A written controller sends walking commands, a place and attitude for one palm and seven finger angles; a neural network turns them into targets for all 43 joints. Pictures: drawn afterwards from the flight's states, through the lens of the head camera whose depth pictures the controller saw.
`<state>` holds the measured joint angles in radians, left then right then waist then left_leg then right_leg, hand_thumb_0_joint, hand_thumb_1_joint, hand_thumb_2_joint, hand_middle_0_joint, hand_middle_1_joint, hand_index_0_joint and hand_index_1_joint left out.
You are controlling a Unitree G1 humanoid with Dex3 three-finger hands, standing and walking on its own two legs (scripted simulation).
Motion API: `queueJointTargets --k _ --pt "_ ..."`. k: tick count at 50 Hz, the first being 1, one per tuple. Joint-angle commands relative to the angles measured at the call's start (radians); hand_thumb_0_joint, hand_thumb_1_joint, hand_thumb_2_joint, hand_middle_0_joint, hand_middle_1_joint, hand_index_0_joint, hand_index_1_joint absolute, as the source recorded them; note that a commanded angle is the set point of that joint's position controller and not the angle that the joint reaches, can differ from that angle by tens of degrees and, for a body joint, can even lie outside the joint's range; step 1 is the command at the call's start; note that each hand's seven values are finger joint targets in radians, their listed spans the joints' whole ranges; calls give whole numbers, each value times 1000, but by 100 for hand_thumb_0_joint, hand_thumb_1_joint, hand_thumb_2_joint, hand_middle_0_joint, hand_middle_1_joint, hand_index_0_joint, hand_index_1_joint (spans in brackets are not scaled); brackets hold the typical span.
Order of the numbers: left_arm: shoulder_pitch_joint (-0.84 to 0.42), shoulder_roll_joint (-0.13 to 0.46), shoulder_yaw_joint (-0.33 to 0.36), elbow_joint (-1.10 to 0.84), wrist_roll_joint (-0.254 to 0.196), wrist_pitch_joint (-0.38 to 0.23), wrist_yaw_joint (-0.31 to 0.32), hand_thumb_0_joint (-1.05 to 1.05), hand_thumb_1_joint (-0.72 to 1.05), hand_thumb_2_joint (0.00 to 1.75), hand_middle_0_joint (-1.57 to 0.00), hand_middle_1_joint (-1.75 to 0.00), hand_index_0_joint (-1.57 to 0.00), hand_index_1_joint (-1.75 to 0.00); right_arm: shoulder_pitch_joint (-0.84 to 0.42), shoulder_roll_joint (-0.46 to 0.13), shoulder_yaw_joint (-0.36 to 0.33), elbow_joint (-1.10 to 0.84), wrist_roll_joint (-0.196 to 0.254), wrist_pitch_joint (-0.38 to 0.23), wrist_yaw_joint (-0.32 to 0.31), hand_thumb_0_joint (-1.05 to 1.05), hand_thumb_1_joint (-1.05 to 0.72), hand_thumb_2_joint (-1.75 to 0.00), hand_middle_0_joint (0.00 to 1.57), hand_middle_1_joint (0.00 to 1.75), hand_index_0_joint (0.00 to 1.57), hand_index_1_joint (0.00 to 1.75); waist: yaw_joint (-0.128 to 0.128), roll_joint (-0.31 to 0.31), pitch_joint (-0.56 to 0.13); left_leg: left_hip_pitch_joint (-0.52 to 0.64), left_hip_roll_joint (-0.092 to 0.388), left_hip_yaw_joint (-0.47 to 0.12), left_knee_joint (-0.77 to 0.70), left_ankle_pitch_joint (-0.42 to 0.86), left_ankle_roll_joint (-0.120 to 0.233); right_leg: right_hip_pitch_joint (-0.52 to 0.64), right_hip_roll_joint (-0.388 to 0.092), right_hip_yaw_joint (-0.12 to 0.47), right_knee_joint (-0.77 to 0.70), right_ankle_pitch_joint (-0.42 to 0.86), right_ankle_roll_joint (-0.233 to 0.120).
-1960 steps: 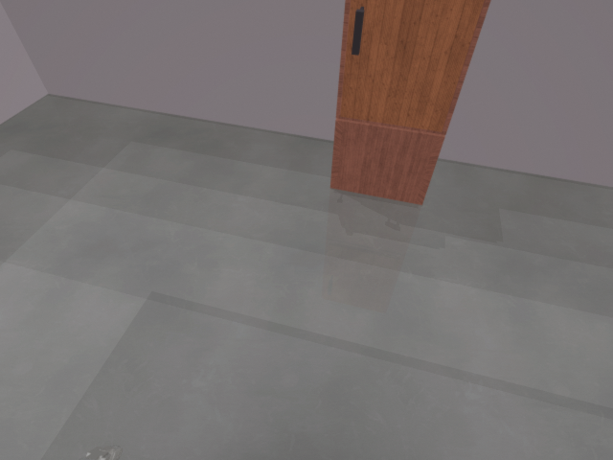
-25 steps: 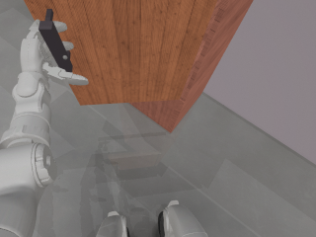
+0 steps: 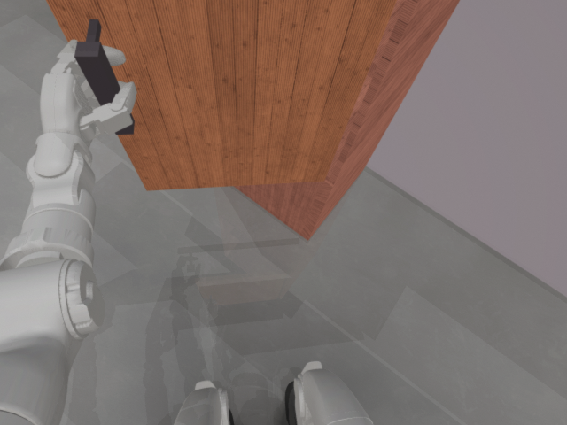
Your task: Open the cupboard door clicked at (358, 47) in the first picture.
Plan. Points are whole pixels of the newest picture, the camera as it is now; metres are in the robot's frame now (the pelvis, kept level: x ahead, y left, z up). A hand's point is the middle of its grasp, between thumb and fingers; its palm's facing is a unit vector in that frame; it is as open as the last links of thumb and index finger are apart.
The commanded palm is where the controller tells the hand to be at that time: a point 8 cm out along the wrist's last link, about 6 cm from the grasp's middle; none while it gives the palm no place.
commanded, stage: close the thumb around the handle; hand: left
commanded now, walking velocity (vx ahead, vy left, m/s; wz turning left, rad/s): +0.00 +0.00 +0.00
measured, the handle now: (110, 81) +0.58 +0.18 +0.08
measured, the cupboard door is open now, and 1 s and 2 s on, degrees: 44 75 79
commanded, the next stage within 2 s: pull the door open along its arc in 0.14 s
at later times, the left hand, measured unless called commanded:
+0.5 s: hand (127, 115) +0.51 +0.16 +0.08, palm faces +0.02 -1.00 -0.02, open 5.9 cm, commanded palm +0.46 +0.20 +0.08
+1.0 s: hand (195, 235) +0.34 +0.07 +0.08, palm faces +0.31 -0.95 +0.03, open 6.3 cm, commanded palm +0.27 +0.15 +0.08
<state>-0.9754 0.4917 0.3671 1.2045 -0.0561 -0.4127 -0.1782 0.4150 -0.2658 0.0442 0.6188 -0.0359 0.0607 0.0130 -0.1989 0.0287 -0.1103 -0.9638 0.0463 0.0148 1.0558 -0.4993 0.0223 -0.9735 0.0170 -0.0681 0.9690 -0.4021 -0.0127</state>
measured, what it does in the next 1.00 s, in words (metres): stands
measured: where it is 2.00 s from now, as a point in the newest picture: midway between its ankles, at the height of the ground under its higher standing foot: outside the picture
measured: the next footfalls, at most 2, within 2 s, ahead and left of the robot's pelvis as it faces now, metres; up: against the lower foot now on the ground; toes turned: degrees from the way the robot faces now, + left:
none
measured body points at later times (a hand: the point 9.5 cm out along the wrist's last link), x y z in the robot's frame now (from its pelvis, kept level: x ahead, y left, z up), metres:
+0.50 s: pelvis +0.00 +0.00 +0.01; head +0.13 +0.01 +0.44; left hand +0.51 +0.21 +0.08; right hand -0.01 -0.26 -0.11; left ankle -0.01 +0.10 -0.67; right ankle +0.02 -0.12 -0.67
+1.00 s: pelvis +0.02 -0.02 +0.03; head +0.07 -0.02 +0.47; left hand +0.32 +0.12 +0.08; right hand +0.20 -0.23 -0.07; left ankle -0.01 +0.10 -0.67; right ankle +0.02 -0.12 -0.67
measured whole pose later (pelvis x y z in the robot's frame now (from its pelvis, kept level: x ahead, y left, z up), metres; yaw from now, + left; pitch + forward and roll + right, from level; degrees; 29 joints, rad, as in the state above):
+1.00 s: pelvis +0.02 -0.02 +0.03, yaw +1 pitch +13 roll +0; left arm 0.01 -0.07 -0.10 0.20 0.04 -0.29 0.43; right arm 0.19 -0.18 0.01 0.51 -0.06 0.05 0.05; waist -0.02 0.02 -0.15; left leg -0.63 0.03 0.04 0.89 -0.49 0.00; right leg -0.68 0.01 -0.04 0.89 -0.43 -0.03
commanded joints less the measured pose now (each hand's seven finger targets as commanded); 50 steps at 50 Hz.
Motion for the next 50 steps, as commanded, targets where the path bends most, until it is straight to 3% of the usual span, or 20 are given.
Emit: queueJointTargets --k 1,3,5,8,11,12,13,17,23,26,27,33,34,36,37,38,41,46,48,50 --pt "-462 193 4 -200 -16 -61 -1 0 90 90 -40 -135 -40 -135 191 -183 -69 -26 4 -9 -10 0 -90 -90 20 30 20 30 -14 143 -484 362 -24 -71 -101 468 -6 218 29 27 -82 334 -8" --pt "-455 254 52 -177 -14 -47 10 0 90 90 -40 -135 -40 -135 189 -188 -66 -31 6 -4 -15 0 -90 -90 20 30 20 30 -6 107 -462 307 -28 -64 -105 427 -2 246 27 33 -85 320 -7" --pt "-485 213 17 -194 -5 -49 21 0 90 90 -40 -135 -40 -135 189 -181 -63 -39 2 -8 -14 0 -90 -90 20 30 20 30 -23 116 -465 313 -30 -66 -101 430 3 228 27 32 -81 322 -6" --pt "-470 260 42 -189 10 -50 28 0 90 90 -40 -135 -40 -135 190 -187 -63 -40 2 -6 -14 0 -90 -90 20 30 20 30 -15 106 -474 300 -29 -64 -102 413 2 248 25 36 -83 316 -5" --pt "-483 217 12 -223 4 -61 20 0 90 90 -40 -135 -40 -135 188 -180 -65 -41 0 -9 -10 0 -90 -90 20 30 20 30 -12 150 -521 352 -28 -68 -97 454 -3 236 26 34 -76 333 -7" --pt "-469 245 36 -227 3 -65 21 0 90 90 -40 -135 -40 -135 191 -185 -66 -41 0 -8 -10 0 -90 -90 20 30 20 30 -4 139 -529 355 -26 -70 -95 465 -5 244 27 33 -73 341 -9" --pt "-474 212 5 -208 4 -59 20 0 90 90 -40 -135 -40 -135 186 -182 -65 -40 3 -7 -9 0 -90 -90 20 30 20 30 -19 127 -504 341 -27 -67 -95 450 -3 235 28 35 -79 335 -6" --pt "-367 207 22 -231 -9 -62 12 0 90 90 -40 -135 -40 -135 178 -179 -67 -58 6 -8 -5 0 -90 -90 20 30 20 30 22 129 -524 336 -31 -53 -110 441 -3 285 29 37 -83 344 -9" --pt "-177 158 17 -347 -48 -55 -4 0 90 90 -40 -135 -40 -135 158 -172 -81 -92 21 0 2 0 -90 -90 20 30 20 30 61 59 -526 327 -36 -26 -144 468 4 402 33 42 -103 431 -8" --pt "-29 107 0 -442 -73 -50 -7 0 90 90 -40 -135 -40 -135 135 -160 -88 -115 32 -2 6 0 -90 -90 20 30 20 30 92 64 -530 334 -40 -9 -163 506 4 463 30 46 -113 492 -10" --pt "34 79 -9 -465 -84 -44 -6 0 90 90 -40 -135 -40 -135 127 -155 -89 -121 34 -4 9 0 -90 -90 20 30 20 30 102 38 -506 324 -41 -4 -175 509 5 491 29 45 -120 511 -10" --pt "392 -104 -130 -740 -120 -30 20 0 90 90 -40 -135 -40 -135 53 -132 -104 -167 52 -28 27 0 -90 -90 20 30 20 30 145 16 -434 386 -31 8 -220 591 0 516 20 27 -136 539 -9" --pt "426 -161 -53 -818 -178 -22 137 0 90 90 -40 -135 -40 -135 20 -108 -106 -175 46 -39 32 0 -90 -90 20 30 20 30 201 25 -418 378 -31 12 -231 593 -14 511 22 11 -147 510 -7" --pt "544 -249 -142 -909 -133 -11 263 0 90 90 -40 -135 -40 -135 -7 -100 -104 -176 35 -59 46 0 -90 -90 20 30 20 30 189 13 -389 400 -29 7 -231 606 -21 503 19 1 -141 501 -6" --pt "607 -257 -135 -954 -111 -8 324 0 90 90 -40 -135 -40 -135 -18 -95 -107 -178 27 -63 50 0 -90 -90 20 30 20 30 201 -16 -391 392 -28 8 -232 606 -24 520 14 0 -136 508 -6" --pt "660 -284 -152 -994 -85 -3 383 0 90 90 -40 -135 -40 -135 -39 -87 -104 -183 20 -65 54 0 -90 -90 20 30 20 30 211 -1 -378 388 -32 13 -236 591 -27 529 11 2 -133 505 -9" --pt "771 -333 -200 -1076 2 14 523 0 90 90 -40 -135 -40 -135 -91 -72 -101 -200 2 -63 54 0 -90 -90 20 30 20 30 223 -57 -333 358 -38 14 -246 517 -26 563 -1 10 -136 494 -15" --pt "951 -414 -286 -1216 93 47 673 0 90 90 -40 -135 -40 -135 -184 -31 -88 -226 -15 -50 32 0 -90 -90 20 30 20 30 254 -59 -315 372 -50 17 -260 447 -26 620 -16 33 -155 471 -22" --pt "994 -471 -346 -1248 103 68 705 0 90 90 -40 -135 -40 -135 -212 -19 -81 -232 -19 -47 23 0 -90 -90 20 30 20 30 241 -92 -275 370 -56 15 -261 408 -25 624 -21 38 -175 462 -17" --pt "1005 -485 -365 -1262 118 83 737 0 90 90 -40 -135 -40 -135 -240 -10 -74 -229 -24 -42 11 0 -90 -90 20 30 20 30 234 -110 -238 365 -59 7 -261 371 -24 622 -23 51 -197 431 -16"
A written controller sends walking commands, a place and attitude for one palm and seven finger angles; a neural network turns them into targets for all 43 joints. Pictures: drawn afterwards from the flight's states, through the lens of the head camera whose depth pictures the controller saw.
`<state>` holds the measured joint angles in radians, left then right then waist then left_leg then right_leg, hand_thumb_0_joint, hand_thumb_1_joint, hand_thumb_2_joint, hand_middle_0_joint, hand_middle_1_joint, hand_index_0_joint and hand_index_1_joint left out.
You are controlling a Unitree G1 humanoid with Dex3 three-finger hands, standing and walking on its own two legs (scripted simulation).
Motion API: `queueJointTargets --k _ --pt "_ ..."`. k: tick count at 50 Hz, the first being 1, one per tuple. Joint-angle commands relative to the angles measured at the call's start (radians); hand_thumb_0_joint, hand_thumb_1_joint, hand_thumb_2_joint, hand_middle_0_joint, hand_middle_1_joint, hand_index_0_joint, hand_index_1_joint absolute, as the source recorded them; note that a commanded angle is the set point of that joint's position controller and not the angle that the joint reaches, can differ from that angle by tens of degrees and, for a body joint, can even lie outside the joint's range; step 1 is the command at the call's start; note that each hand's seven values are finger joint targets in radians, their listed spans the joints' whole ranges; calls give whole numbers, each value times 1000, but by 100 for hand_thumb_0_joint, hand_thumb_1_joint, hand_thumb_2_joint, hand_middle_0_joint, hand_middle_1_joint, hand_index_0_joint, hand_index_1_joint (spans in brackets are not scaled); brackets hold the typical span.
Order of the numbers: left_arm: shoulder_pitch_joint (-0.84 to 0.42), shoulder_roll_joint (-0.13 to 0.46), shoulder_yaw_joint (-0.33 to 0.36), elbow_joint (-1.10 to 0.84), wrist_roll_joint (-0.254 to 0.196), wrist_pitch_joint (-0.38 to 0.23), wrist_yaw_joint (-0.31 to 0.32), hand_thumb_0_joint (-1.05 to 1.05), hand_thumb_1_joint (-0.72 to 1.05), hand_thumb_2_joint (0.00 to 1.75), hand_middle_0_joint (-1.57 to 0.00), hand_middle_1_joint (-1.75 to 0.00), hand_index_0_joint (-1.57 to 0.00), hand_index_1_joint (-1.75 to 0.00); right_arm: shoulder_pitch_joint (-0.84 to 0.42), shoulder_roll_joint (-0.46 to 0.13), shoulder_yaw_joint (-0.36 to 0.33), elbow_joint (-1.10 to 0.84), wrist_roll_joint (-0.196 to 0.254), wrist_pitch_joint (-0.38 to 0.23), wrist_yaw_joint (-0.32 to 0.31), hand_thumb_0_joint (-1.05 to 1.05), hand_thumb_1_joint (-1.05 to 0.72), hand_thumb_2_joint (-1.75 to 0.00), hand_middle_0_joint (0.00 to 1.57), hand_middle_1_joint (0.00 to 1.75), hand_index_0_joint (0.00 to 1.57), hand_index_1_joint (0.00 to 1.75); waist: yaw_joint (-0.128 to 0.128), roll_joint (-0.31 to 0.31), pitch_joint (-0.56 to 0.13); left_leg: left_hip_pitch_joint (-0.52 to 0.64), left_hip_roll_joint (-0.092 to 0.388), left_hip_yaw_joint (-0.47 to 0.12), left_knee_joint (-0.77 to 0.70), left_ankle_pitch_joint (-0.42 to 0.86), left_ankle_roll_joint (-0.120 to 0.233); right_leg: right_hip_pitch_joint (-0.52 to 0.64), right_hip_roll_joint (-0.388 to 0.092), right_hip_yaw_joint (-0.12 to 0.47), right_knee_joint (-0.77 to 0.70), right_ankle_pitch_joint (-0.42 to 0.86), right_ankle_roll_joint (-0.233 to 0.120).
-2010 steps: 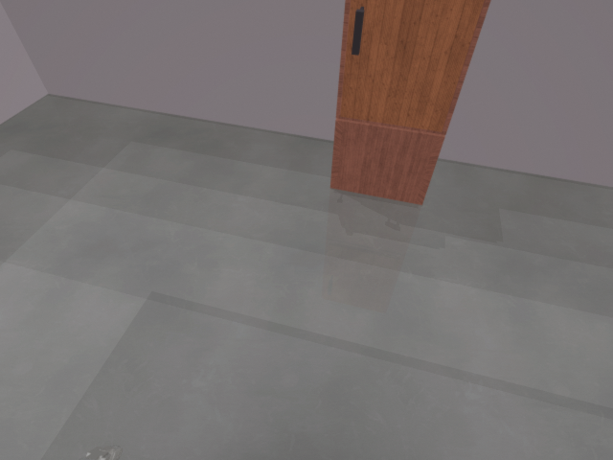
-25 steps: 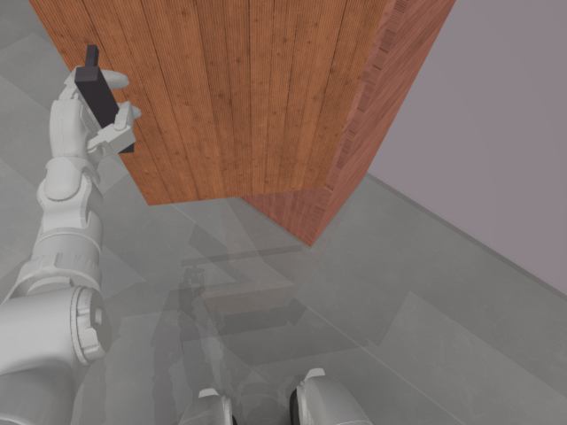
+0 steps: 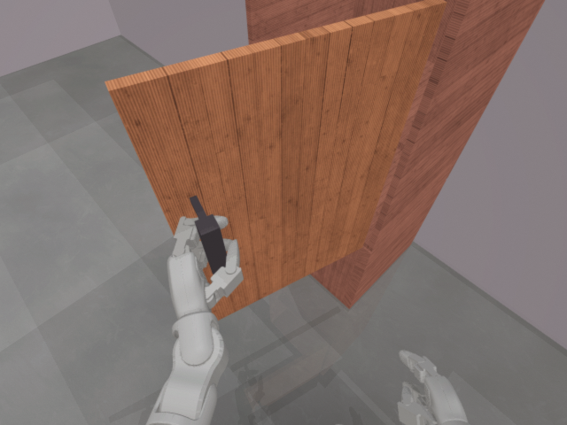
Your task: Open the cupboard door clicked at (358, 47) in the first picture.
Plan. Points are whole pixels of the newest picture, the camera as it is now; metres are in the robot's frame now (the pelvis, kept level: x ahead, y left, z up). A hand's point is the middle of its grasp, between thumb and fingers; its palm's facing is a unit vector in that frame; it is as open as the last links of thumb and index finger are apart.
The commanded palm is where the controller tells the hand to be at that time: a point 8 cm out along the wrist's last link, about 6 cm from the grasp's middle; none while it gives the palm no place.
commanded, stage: pull the door open along its arc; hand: left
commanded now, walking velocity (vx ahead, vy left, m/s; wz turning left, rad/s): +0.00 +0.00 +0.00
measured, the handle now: (209, 241) +0.36 +0.13 +0.05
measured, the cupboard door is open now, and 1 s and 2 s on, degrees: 75 79 80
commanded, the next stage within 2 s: open thumb and fingers to let go in 0.14 s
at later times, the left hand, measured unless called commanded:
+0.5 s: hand (249, 281) +0.30 +0.06 +0.05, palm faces +0.39 -0.92 -0.03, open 7.5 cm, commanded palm +0.26 +0.11 +0.05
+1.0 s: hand (247, 282) +0.30 +0.06 +0.05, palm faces +0.35 -0.94 +0.01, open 14.8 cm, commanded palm +0.26 +0.11 +0.05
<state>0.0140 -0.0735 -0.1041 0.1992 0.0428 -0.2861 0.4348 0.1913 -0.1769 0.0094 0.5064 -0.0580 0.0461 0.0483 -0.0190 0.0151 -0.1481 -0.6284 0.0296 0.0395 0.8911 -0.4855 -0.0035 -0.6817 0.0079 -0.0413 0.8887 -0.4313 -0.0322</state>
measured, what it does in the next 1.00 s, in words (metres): stands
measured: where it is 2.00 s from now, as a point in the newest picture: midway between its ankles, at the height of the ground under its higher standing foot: outside the picture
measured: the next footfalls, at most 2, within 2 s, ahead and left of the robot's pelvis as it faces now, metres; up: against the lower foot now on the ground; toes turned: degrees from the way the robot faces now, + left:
none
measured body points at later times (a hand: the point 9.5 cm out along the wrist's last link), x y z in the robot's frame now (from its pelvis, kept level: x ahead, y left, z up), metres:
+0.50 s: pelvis -0.02 -0.03 +0.00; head +0.03 -0.05 +0.44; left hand +0.27 +0.11 +0.06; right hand +0.14 -0.26 -0.12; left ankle -0.03 +0.12 -0.69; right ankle +0.00 -0.10 -0.69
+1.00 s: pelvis -0.04 -0.01 -0.01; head +0.00 -0.01 +0.44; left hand +0.27 +0.11 +0.05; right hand +0.13 -0.22 -0.11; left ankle -0.03 +0.12 -0.69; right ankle +0.00 -0.10 -0.69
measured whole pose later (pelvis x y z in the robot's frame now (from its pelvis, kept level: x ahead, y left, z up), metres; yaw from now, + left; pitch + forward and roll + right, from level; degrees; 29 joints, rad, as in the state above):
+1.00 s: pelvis -0.04 -0.01 -0.01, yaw +2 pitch +11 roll +0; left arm -0.15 -0.11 -0.17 0.41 0.07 -0.33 0.58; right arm 0.19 -0.18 0.01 0.61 -0.09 -0.02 0.01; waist -0.02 0.02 -0.13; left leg -0.69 0.01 0.00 0.94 -0.45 -0.01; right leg -0.72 -0.01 -0.08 0.94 -0.41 -0.04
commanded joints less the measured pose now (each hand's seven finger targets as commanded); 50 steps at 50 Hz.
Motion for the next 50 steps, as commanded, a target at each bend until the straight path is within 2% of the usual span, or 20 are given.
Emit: queueJointTargets --k 1,3,5,11,12,16,20,22,24,25,28,30,32,34,37,40,42,43,45,50 --pt "22 64 85 -268 26 -39 132 0 90 90 -40 -135 -40 -135 -28 -92 -36 -118 -6 -27 -30 0 -90 -90 20 30 20 30 51 -95 -192 31 -45 -16 -96 340 2 331 -20 32 -126 454 8" --pt "34 48 57 -289 43 -35 139 0 90 90 -40 -135 -40 -135 -40 -81 -32 -115 -11 -29 -39 0 -90 -90 20 30 20 30 50 -85 -197 38 -48 -17 -91 333 2 336 -24 44 -130 460 8" --pt "9 -3 -7 -270 67 -27 139 0 90 90 -40 -135 -40 -135 -42 -76 -29 -107 -16 -35 -45 0 -90 -90 20 30 20 30 25 -84 -159 35 -47 -25 -86 318 2 308 -30 48 -138 456 10" --pt "-82 -127 -148 -249 81 -24 135 0 90 90 -40 -135 -40 -135 -51 -77 -33 -86 -27 -75 -41 0 -90 -90 20 30 20 30 -16 -82 -191 41 -45 -39 -49 303 3 264 -47 48 -126 481 23" --pt "-187 -91 -128 -243 83 -28 139 0 90 90 -40 -135 -40 -135 -49 -84 -32 -70 -26 -77 -43 0 -90 -90 20 30 20 30 -33 -81 -187 29 -45 -43 -38 289 4 241 -52 51 -123 458 25" --pt "-202 -54 -96 -193 82 -41 126 0 62 78 -38 -132 -38 -132 -45 -87 -41 -57 -25 -83 -54 0 -90 -90 20 30 20 30 -19 -115 -234 1 -53 -42 -30 264 6 278 -69 87 -134 454 35" --pt "-253 -17 -52 -163 46 -49 96 0 34 66 -36 -129 -36 -129 -52 -95 -42 -46 -16 -88 -66 0 -90 -90 20 30 20 30 -10 -151 -228 -33 -57 -46 -36 223 7 304 -83 124 -171 391 42" --pt "-289 -23 -51 -159 30 -59 87 0 20 60 -35 -127 -35 -127 -55 -94 -41 -40 -13 -92 -68 0 -90 -90 20 30 20 30 -9 -119 -229 -34 -58 -43 -39 206 7 299 -88 135 -181 345 42" --pt "-298 -24 -38 -140 15 -74 86 0 6 54 -34 -126 -34 -126 -50 -97 -44 -33 -12 -100 -67 0 -90 -90 20 30 20 30 -9 -145 -237 -31 -56 -47 -43 200 8 297 -85 129 -183 322 42" --pt "-288 -18 -29 -129 10 -76 88 0 -1 51 -33 -125 -33 -125 -53 -101 -44 -36 -12 -103 -65 0 -90 -90 20 30 20 30 2 -126 -238 -35 -58 -46 -46 200 7 299 -82 130 -185 311 39" --pt "-299 -25 -28 -101 11 -92 98 0 -22 42 -32 -123 -32 -123 -40 -103 -47 -30 -13 -113 -58 0 -90 -90 20 30 20 30 -2 -144 -240 -38 -58 -43 -48 198 9 291 -80 120 -179 304 40" --pt "-288 -21 -25 -84 21 -94 105 0 -36 36 -31 -122 -31 -122 -41 -106 -49 -31 -13 -114 -53 0 -90 -90 20 30 20 30 6 -120 -231 -36 -59 -39 -55 200 9 282 -73 110 -176 284 31" --pt "-332 -17 -24 -75 26 -100 112 0 -50 30 -30 -120 -30 -120 -46 -106 -50 -28 -12 -114 -52 0 -90 -90 20 30 20 30 -6 -142 -217 -38 -58 -36 -53 173 13 255 -72 114 -189 220 32" --pt "-356 -18 -21 -50 27 -100 122 0 -50 30 -30 -120 -30 -120 -50 -107 -47 -29 -13 -116 -53 0 -90 -90 20 30 20 30 -5 -138 -191 -42 -58 -34 -60 144 15 231 -66 106 -201 138 26" --pt "-420 -18 -22 -36 29 -107 131 0 -50 30 -27 -105 -27 -105 -61 -106 -44 -26 -14 -116 -57 0 -90 -90 20 30 20 30 -12 -129 -186 -41 -59 -34 -59 120 18 205 -63 106 -208 69 22" --pt "-432 -19 -15 -32 31 -115 136 0 -50 30 -25 -90 -25 -90 -55 -108 -47 -25 -17 -116 -57 0 -90 -90 20 30 20 30 -4 -96 -218 -16 -56 -35 -64 149 18 202 -48 73 -178 112 12" --pt "-434 -48 -38 -14 33 -115 138 0 -50 30 -23 -80 -23 -80 -54 -107 -45 -25 -19 -118 -51 0 -90 -90 20 30 20 30 -9 -76 -224 1 -53 -33 -64 167 18 181 -38 44 -150 148 8" --pt "-434 -54 -42 -8 32 -114 139 0 -50 30 -22 -75 -22 -75 -48 -109 -46 -26 -20 -118 -49 0 -90 -90 20 30 20 30 -10 -96 -224 -2 -51 -37 -64 177 17 182 -35 37 -142 164 8" --pt "-432 -38 -26 -17 35 -114 145 0 -50 30 -21 -65 -21 -65 -49 -111 -46 -30 -21 -115 -48 0 -90 -90 20 30 20 30 1 -72 -241 2 -51 -40 -66 193 14 187 -29 29 -126 183 2" --pt "-474 -61 -45 4 50 -95 174 0 -50 30 -17 -40 -17 -40 -61 -107 -41 -32 -22 -105 -49 0 -90 -90 20 30 20 30 -8 -86 -199 -3 -45 -50 -75 166 12 142 -22 8 -119 131 0"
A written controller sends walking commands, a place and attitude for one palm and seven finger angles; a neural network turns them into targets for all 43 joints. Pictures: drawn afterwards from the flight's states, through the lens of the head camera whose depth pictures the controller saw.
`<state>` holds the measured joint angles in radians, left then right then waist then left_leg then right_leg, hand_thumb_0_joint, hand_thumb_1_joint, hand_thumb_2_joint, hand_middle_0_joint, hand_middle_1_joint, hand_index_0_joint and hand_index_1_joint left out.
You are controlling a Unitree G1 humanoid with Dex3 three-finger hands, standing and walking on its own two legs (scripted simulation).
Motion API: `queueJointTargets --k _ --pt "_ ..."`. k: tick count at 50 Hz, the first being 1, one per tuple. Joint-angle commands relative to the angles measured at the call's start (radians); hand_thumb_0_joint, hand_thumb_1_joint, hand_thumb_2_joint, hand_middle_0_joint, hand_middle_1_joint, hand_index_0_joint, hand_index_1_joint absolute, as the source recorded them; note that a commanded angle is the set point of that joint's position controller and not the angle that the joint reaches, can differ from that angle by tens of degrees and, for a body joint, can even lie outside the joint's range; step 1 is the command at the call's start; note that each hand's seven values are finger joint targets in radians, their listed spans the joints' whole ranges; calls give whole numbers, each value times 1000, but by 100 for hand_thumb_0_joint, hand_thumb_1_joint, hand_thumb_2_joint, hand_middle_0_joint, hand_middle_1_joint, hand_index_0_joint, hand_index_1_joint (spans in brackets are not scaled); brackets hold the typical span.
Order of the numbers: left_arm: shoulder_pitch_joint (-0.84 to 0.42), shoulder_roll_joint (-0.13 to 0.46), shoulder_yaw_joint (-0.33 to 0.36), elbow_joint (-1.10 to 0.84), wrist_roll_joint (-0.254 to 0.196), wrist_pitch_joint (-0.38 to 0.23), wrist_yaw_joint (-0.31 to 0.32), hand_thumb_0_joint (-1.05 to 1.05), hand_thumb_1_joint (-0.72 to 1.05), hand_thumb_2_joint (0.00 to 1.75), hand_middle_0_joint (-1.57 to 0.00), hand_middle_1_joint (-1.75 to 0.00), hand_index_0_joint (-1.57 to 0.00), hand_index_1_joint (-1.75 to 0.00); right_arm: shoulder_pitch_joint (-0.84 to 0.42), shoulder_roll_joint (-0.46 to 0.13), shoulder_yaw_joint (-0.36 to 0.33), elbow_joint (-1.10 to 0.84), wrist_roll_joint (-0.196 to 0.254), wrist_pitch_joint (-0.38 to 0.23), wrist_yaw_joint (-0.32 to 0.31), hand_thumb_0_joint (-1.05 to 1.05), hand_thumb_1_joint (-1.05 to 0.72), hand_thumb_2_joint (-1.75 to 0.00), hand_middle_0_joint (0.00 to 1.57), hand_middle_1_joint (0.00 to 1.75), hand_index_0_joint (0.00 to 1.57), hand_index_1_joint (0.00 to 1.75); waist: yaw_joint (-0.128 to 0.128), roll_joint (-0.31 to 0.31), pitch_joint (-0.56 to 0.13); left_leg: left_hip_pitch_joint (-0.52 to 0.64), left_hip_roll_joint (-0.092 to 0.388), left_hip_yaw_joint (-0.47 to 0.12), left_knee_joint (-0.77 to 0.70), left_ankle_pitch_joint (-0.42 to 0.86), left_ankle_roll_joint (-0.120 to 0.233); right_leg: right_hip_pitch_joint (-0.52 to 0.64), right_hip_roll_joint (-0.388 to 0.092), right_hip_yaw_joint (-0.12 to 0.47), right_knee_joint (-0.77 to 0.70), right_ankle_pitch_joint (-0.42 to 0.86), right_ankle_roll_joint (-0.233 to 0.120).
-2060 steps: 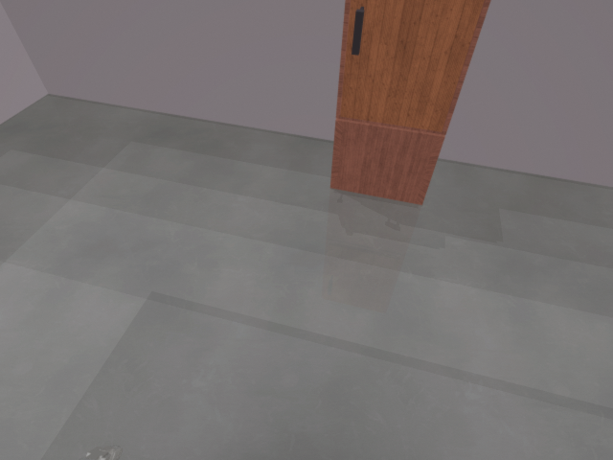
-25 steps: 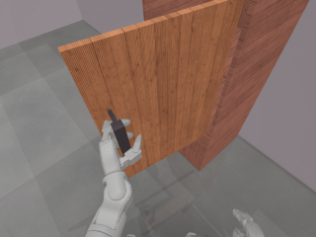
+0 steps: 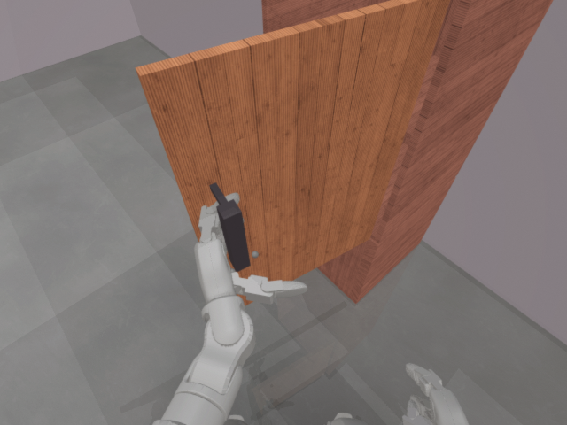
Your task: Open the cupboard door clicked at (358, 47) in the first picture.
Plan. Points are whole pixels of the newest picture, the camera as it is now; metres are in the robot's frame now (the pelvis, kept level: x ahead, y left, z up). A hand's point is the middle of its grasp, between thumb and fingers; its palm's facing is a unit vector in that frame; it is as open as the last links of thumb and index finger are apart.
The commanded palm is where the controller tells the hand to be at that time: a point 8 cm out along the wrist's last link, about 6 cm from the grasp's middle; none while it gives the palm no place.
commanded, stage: open thumb and fingers to let go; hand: left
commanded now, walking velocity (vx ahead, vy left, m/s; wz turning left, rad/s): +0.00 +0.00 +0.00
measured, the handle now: (228, 228) +0.38 +0.10 +0.06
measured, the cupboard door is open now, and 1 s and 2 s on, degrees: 79 80 80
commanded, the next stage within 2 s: slide the hand sideways off the handle in 0.06 s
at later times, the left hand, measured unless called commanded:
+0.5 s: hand (242, 271) +0.31 +0.07 +0.06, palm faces -0.13 -0.99 +0.00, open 16.1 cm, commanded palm +0.29 +0.12 +0.06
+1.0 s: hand (215, 301) +0.27 +0.10 +0.05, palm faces -0.08 -1.00 -0.03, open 16.3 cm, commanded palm +0.24 +0.16 +0.06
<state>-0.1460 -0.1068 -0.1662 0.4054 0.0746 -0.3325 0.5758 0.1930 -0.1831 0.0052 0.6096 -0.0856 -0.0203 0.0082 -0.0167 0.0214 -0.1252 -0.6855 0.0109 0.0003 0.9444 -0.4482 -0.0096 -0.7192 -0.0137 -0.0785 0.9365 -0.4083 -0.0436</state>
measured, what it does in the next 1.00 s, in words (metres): stands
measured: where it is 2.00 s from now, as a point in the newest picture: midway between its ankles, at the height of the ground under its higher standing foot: outside the picture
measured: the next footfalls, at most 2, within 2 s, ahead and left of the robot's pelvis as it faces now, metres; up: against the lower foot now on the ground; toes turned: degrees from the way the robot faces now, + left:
none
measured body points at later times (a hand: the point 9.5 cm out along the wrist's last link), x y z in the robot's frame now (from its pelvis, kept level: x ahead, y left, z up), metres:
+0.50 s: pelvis -0.01 +0.03 +0.00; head +0.04 +0.02 +0.45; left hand +0.31 +0.13 +0.06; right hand +0.15 -0.20 -0.10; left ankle +0.01 +0.13 -0.68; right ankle +0.03 -0.09 -0.68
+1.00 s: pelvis +0.02 +0.01 -0.01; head +0.07 +0.00 +0.44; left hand +0.27 +0.16 +0.06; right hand +0.20 -0.20 -0.09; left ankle +0.01 +0.13 -0.68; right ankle +0.03 -0.09 -0.68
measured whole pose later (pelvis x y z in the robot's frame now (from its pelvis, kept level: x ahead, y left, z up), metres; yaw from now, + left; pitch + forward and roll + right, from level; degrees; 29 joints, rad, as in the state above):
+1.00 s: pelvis +0.02 +0.01 -0.01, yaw +0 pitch +11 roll +0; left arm 0.25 0.11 -0.14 -0.05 -0.07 -0.29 -0.01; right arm 0.24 -0.22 0.03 0.46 -0.01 -0.08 -0.01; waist 0.01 0.03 -0.11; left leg -0.69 0.01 0.00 1.00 -0.51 0.01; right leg -0.72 -0.02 -0.07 0.98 -0.46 -0.03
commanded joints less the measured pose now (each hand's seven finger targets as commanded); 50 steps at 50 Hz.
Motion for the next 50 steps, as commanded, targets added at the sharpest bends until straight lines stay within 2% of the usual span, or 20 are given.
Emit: queueJointTargets --k 1,8,9,10,11,13,15,17,18,20,24,25,26,29,34,35,38,41,43,50 --pt "-325 -18 30 -195 18 -46 42 0 -50 30 -16 -35 -16 -35 -68 -100 -34 -136 5 -36 -10 0 -90 -90 20 30 20 30 -8 -92 -223 50 -28 -9 -129 117 19 176 -1 47 -168 92 13" --pt "-363 -81 -22 -198 24 -25 57 0 -50 30 -15 -30 -15 -30 -72 -96 -34 -133 3 -31 -8 0 -90 -90 20 30 20 30 -13 -84 -259 73 -23 -19 -128 134 14 157 6 25 -141 101 7" --pt "-339 8 -230 -215 150 -58 -156 0 -50 30 -15 -30 -15 -30 -3 -126 -32 -105 10 -26 -10 0 -90 -90 20 30 20 30 -100 -121 -229 110 -16 -17 -102 151 32 126 0 51 -134 182 5" --pt "-409 81 -156 -276 113 -97 -270 0 -50 30 -15 -30 -15 -30 10 -132 -42 -137 23 -26 -17 0 -90 -90 20 30 20 30 -78 -82 -295 110 -23 -19 -91 181 38 151 -10 58 -119 233 -1" --pt "-410 105 -159 -302 99 -121 -356 0 -50 30 -15 -30 -15 -30 4 -127 -40 -143 30 -32 -23 0 -90 -90 20 30 20 30 -65 -31 -318 133 -24 -19 -92 191 35 165 -11 63 -108 250 -3" --pt "-370 63 -215 -308 22 -119 -518 0 -50 30 -15 -30 -15 -30 8 -131 -34 -174 59 -51 -26 0 -90 -90 20 30 20 30 -68 -7 -300 170 -22 -32 -110 185 34 154 -4 51 -112 231 -5" --pt "-357 11 -198 -300 -118 -75 -599 0 -50 30 -15 -30 -15 -30 -7 -132 -19 -200 92 -68 -34 0 -90 -90 20 30 20 30 -65 2 -233 178 -20 -47 -145 127 30 134 9 33 -142 147 -3" --pt "-329 16 -132 -263 -196 -32 -595 0 -50 30 -15 -30 -15 -30 -7 -142 -14 -198 102 -81 -39 0 -90 -90 20 30 20 30 -54 -77 -167 143 -16 -63 -173 62 23 117 16 11 -155 76 6" --pt "-329 23 -111 -275 -205 -22 -578 0 -50 30 -15 -30 -15 -30 -12 -146 -15 -201 103 -87 -37 0 -90 -90 20 30 20 30 -48 -66 -167 135 -20 -59 -177 38 22 112 14 13 -158 51 8" --pt "-289 58 -67 -286 -185 -19 -534 0 -50 30 -15 -30 -15 -30 -7 -151 -17 -208 96 -95 -27 0 -90 -90 20 30 20 30 -22 -76 -179 123 -23 -64 -183 44 19 120 12 8 -140 48 5" --pt "-218 69 -67 -326 -126 -33 -487 0 -50 30 -15 -30 -15 -30 5 -149 -24 -221 85 -97 -6 0 -90 -90 20 30 20 30 -15 -71 -203 119 -19 -52 -160 94 18 118 8 11 -115 83 3" --pt "-185 100 -46 -329 -113 -33 -482 0 -50 30 -15 -30 -15 -30 9 -152 -28 -225 84 -96 -3 0 -90 -90 20 30 20 30 -3 -64 -214 116 -18 -53 -157 112 16 129 9 14 -108 92 -1" --pt "-157 85 -61 -360 -107 -37 -482 0 -50 30 -15 -30 -15 -30 4 -147 -27 -235 83 -96 2 0 -90 -90 20 30 20 30 1 -46 -224 122 -18 -48 -152 128 15 130 8 15 -102 104 -2" --pt "-59 91 -62 -408 -105 -34 -488 0 -50 30 -15 -30 -15 -30 5 -145 -29 -257 84 -92 8 0 -90 -90 20 30 20 30 10 -50 -217 121 -13 -39 -147 154 14 141 12 14 -99 126 -2" --pt "27 149 -19 -498 -96 -18 -489 0 -50 30 -15 -30 -15 -30 6 -141 -25 -281 82 -80 2 0 -90 -90 20 30 20 30 23 -43 -214 108 -16 -29 -140 179 15 169 12 21 -94 161 -2" --pt "63 177 5 -496 -99 -9 -491 0 -50 30 -15 -30 -15 -30 7 -144 -23 -285 81 -77 -1 0 -90 -90 20 30 20 30 27 -70 -206 95 -16 -28 -137 188 18 185 14 24 -98 177 -2" --pt "109 169 -3 -571 -114 -9 -507 0 -50 30 -15 -30 -15 -30 9 -136 -21 -292 83 -80 -7 0 -90 -90 20 30 20 30 16 -55 -210 103 -17 -22 -124 210 18 189 12 26 -92 215 4" --pt "126 203 19 -630 -122 -16 -527 0 -50 30 -15 -30 -15 -30 7 -136 -21 -291 84 -88 -14 0 -90 -90 20 30 20 30 7 -39 -204 93 -20 -21 -106 219 20 191 11 34 -86 237 5" --pt "216 195 14 -657 -134 -23 -546 0 -50 30 -15 -30 -15 -30 16 -134 -22 -298 85 -98 -15 0 -90 -90 20 30 20 30 12 -34 -213 102 -20 -22 -98 242 19 191 14 31 -80 260 5" --pt "330 263 74 -703 -167 -18 -619 0 -50 30 -15 -30 -15 -30 26 -143 -25 -298 90 -122 -28 0 -90 -90 20 30 20 30 7 -47 -206 56 -29 -22 -67 248 22 206 14 44 -72 295 9"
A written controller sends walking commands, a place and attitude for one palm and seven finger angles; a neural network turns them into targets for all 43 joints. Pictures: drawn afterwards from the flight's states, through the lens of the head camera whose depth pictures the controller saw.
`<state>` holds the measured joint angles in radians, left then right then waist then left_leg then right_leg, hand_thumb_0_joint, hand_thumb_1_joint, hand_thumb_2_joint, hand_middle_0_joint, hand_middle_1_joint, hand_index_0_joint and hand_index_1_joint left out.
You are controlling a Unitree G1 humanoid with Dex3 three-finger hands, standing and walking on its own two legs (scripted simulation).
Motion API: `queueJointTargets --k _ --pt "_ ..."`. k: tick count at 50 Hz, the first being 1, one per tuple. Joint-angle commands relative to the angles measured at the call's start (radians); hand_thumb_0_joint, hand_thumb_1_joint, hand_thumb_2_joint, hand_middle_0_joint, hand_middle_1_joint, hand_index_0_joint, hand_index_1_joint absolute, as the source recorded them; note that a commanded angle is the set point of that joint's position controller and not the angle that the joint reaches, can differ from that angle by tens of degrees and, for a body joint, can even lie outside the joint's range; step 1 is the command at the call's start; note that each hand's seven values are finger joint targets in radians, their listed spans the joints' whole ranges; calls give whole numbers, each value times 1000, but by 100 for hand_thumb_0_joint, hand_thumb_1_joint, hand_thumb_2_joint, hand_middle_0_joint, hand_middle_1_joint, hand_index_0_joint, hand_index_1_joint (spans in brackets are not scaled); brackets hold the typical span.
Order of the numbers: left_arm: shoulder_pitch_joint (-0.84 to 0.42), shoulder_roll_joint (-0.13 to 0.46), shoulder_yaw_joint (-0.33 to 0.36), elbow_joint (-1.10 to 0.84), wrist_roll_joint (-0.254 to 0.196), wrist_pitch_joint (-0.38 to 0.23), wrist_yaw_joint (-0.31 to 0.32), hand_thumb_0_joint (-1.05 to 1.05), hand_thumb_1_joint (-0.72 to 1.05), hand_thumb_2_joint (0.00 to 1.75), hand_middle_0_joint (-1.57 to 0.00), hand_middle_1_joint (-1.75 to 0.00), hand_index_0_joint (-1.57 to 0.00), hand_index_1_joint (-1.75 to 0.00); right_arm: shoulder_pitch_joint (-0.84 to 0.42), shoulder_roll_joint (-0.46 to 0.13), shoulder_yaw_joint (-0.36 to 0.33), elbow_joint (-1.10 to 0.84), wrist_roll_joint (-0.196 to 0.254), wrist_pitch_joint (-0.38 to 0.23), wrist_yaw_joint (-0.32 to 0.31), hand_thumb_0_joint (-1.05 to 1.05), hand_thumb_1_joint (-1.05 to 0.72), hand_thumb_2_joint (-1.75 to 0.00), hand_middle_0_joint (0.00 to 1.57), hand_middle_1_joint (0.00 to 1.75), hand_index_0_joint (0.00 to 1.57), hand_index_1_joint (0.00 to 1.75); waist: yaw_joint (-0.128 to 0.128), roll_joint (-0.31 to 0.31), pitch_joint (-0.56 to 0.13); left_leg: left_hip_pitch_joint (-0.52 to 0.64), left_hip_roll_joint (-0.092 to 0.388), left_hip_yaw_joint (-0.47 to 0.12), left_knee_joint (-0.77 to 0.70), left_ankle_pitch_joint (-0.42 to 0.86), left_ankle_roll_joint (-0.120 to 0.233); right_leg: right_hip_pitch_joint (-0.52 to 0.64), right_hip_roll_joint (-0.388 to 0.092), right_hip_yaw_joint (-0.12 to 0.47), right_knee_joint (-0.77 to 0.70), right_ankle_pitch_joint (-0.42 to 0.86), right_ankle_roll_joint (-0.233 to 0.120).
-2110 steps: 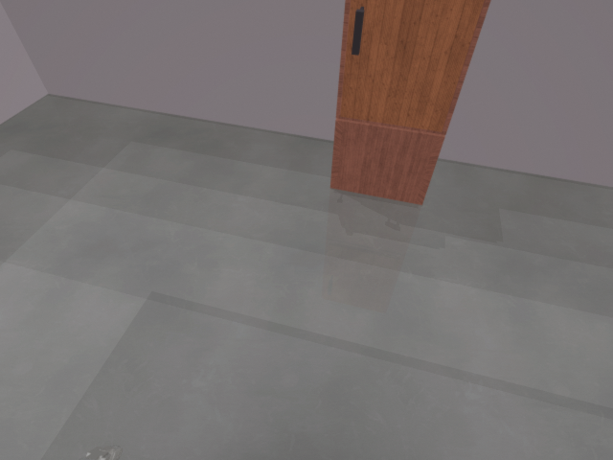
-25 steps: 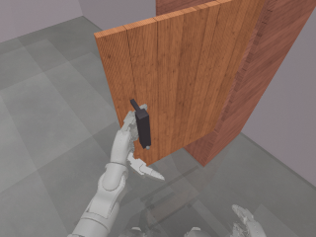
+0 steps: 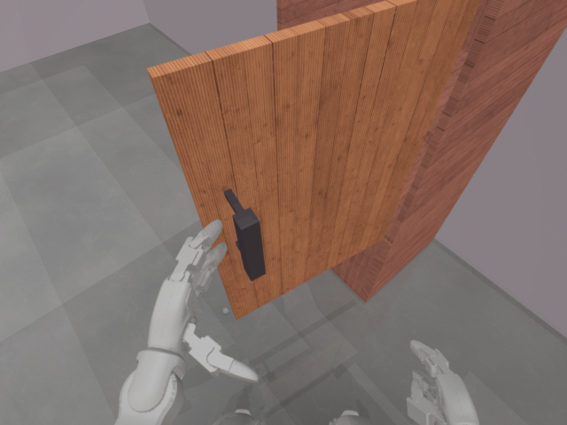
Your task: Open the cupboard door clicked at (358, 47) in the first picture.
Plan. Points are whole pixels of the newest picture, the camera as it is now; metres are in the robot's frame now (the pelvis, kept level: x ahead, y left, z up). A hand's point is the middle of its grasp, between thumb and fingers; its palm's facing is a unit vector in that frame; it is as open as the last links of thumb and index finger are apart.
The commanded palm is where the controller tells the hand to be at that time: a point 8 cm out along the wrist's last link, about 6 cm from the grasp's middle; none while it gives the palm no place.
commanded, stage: slide the hand sideways off the handle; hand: left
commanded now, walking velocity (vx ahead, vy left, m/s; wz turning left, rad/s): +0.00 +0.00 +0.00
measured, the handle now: (243, 235) +0.36 +0.08 +0.07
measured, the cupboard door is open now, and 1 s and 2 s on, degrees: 80 80 80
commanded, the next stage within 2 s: draw the hand back to the body in 0.36 s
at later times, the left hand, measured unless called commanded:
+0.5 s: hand (194, 338) +0.22 +0.12 +0.06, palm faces -0.08 -1.00 -0.04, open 16.3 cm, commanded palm +0.20 +0.19 +0.07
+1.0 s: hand (121, 331) +0.20 +0.18 +0.12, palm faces -0.02 -0.99 -0.13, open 16.1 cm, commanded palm +0.17 +0.24 +0.14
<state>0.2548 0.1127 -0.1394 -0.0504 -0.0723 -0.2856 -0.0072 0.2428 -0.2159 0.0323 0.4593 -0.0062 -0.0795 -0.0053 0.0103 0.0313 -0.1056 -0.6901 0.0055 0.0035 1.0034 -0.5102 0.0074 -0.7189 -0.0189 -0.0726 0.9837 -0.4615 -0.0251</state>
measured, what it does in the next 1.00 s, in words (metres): stands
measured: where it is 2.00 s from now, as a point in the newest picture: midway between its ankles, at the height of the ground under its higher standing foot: outside the picture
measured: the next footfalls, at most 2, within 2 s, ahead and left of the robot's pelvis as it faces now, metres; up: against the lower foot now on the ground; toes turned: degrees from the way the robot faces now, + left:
none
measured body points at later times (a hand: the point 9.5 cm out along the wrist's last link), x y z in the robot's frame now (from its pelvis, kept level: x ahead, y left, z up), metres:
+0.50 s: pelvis +0.00 -0.01 -0.01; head +0.04 -0.02 +0.44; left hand +0.21 +0.18 +0.07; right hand +0.18 -0.24 -0.08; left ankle -0.01 +0.11 -0.68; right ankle +0.01 -0.11 -0.68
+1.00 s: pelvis +0.00 +0.01 +0.02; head +0.01 +0.00 +0.47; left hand +0.20 +0.23 +0.13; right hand +0.19 -0.21 -0.04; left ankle -0.01 +0.11 -0.68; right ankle +0.01 -0.11 -0.68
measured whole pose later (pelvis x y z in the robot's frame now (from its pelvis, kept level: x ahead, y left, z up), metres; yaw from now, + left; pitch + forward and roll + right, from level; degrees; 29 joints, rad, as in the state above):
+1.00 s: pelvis +0.00 +0.01 +0.02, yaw +0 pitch +5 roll -2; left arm 0.48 0.27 0.12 -0.32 -0.23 -0.14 -0.19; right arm 0.28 -0.24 0.05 0.48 0.03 -0.19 -0.08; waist 0.03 0.06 -0.11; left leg -0.52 0.01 -0.01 0.90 -0.48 0.01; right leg -0.52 -0.01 -0.09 0.84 -0.41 -0.01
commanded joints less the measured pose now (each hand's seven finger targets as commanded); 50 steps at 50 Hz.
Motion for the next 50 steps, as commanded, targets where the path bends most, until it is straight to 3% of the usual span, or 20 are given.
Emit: queueJointTargets --k 1,10,11,16,18,21,23,24,27,32,39,43,48,49,50 --pt "-47 44 55 -266 -30 -65 -43 0 -50 30 -15 -30 -15 -30 -27 -107 -53 -153 11 -66 -16 0 -90 -90 20 30 20 30 -16 -57 -235 59 -24 -21 -120 305 6 206 17 40 -119 351 -6" --pt "67 123 157 -313 -87 -82 -106 0 -50 30 -15 -30 -15 -30 -23 -117 -55 -158 16 -89 -31 0 -90 -90 20 30 20 30 -17 -54 -219 3 -32 -15 -85 281 7 217 15 65 -127 336 -1" --pt "73 109 148 -311 -93 -83 -115 0 -50 30 -15 -30 -15 -30 -26 -115 -55 -161 16 -93 -32 0 -90 -90 20 30 20 30 -19 -53 -214 -6 -33 -13 -81 269 7 212 11 69 -129 326 3" --pt "95 164 215 -297 -119 -86 -150 0 -50 30 -15 -30 -15 -30 -30 -125 -59 -161 22 -103 -41 0 -90 -90 20 30 20 30 -17 -74 -190 -49 -32 -12 -63 214 6 197 8 97 -149 227 5" --pt "77 143 186 -341 -129 -91 -161 0 -50 30 -15 -30 -15 -30 -29 -125 -58 -167 23 -113 -42 0 -90 -90 20 30 20 30 -22 -34 -212 -29 -34 -12 -59 223 8 188 8 91 -143 237 5" --pt "80 141 184 -326 -133 -89 -162 0 -50 30 -15 -30 -15 -30 -27 -128 -59 -162 24 -123 -45 0 -90 -90 20 30 20 30 -30 -59 -203 -42 -33 -15 -49 216 8 175 8 94 -144 218 8" --pt "81 140 178 -331 -132 -86 -162 0 -50 30 -15 -30 -15 -30 -27 -129 -57 -163 24 -127 -45 0 -90 -90 20 30 20 30 -27 -36 -197 -43 -34 -16 -56 202 7 166 8 88 -145 189 5" --pt "81 180 212 -353 -131 -83 -156 0 -50 30 -15 -30 -15 -30 -25 -131 -59 -167 29 -125 -45 0 -90 -90 20 30 20 30 -17 -29 -202 -35 -32 -17 -66 196 7 173 10 90 -152 168 3" --pt "94 211 246 -415 -133 -59 -139 0 -50 30 -15 -30 -15 -30 -25 -125 -55 -179 33 -126 -49 0 -90 -90 20 30 20 30 -2 11 -227 15 -33 -14 -102 211 10 211 13 79 -166 183 0" --pt "119 202 264 -385 -155 -6 -140 0 -50 30 -15 -30 -15 -30 -31 -126 -46 -173 43 -126 -58 0 -90 -90 20 30 20 30 -10 -47 -143 32 -28 -18 -148 186 10 220 19 67 -219 147 8" --pt "166 225 303 -429 -190 39 -187 0 -50 30 -15 -30 -15 -30 -42 -127 -35 -168 48 -149 -66 0 -90 -90 20 30 20 30 3 -25 -118 104 -23 -27 -209 217 10 266 25 37 -248 191 7" --pt "134 243 321 -477 -206 49 -204 0 -50 30 -15 -30 -15 -30 -47 -131 -28 -156 51 -168 -71 0 -90 -90 20 30 20 30 4 30 -104 157 -19 -37 -242 234 7 274 28 21 -260 207 4" --pt "153 264 358 -488 -220 85 -222 0 -32 37 -16 -30 -16 -30 -53 -132 -25 -137 54 -186 -74 0 -90 -90 20 30 20 30 10 22 -87 203 -14 -45 -273 276 5 302 32 4 -279 257 6" --pt "140 411 398 -575 -64 111 -68 0 -29 39 -16 -30 -16 -30 -48 -124 -38 -129 35 -163 -97 0 -90 -90 20 30 20 30 55 15 -100 217 2 -28 -320 265 12 350 10 65 -330 232 -6" --pt "182 347 376 -549 -42 142 3 0 -26 40 -16 -30 -16 -30 -47 -109 -31 -120 26 -156 -102 0 -90 -90 20 30 20 30 34 -17 -36 217 -3 -25 -338 229 10 336 9 60 -368 189 -4"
